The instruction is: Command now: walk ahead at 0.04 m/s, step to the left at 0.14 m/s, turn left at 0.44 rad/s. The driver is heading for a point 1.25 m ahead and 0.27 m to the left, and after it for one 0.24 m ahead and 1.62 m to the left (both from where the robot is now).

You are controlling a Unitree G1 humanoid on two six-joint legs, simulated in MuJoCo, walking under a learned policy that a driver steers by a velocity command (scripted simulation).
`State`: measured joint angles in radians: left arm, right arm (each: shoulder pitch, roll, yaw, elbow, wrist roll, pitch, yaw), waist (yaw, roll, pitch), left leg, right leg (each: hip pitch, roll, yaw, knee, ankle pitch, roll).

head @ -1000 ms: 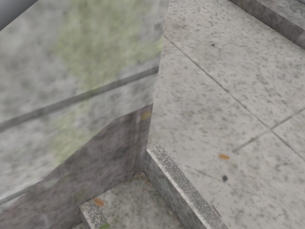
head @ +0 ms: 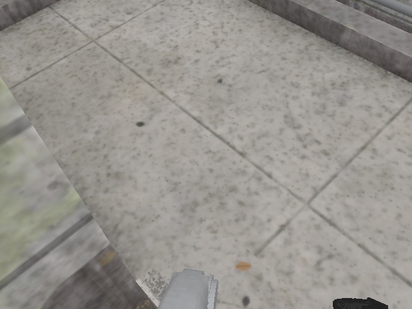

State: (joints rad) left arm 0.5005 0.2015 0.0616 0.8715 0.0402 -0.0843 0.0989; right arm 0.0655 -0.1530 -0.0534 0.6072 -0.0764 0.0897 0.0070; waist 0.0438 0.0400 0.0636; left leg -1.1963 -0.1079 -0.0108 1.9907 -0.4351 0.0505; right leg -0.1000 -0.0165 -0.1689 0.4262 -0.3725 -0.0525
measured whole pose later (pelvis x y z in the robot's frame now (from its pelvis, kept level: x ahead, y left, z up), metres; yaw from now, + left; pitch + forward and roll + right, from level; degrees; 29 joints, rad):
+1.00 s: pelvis +0.43 -0.08 +0.15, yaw +31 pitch +1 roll +0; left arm 0.28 0.15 0.00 0.69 0.02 0.02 -0.01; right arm 0.23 -0.25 -0.08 0.74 -0.02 0.05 -0.02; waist -0.01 0.07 0.01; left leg -0.45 -0.07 -0.14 1.05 -0.48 -0.01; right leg -0.34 0.00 -0.07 0.56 -0.24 -0.04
